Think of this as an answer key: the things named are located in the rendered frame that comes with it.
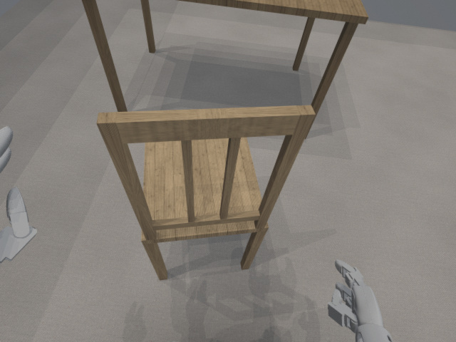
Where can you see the robot right forearm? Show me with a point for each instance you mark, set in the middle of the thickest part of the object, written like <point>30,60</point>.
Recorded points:
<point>372,333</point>

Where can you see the right robot hand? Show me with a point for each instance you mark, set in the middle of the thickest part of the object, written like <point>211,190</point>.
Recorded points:
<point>361,305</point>

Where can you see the table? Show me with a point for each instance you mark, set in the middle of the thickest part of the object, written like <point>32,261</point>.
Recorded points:
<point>350,11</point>

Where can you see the chair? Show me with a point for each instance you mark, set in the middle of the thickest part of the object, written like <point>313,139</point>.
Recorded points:
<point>199,177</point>

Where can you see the left robot hand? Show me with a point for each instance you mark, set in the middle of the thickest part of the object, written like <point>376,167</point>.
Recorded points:
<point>13,240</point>

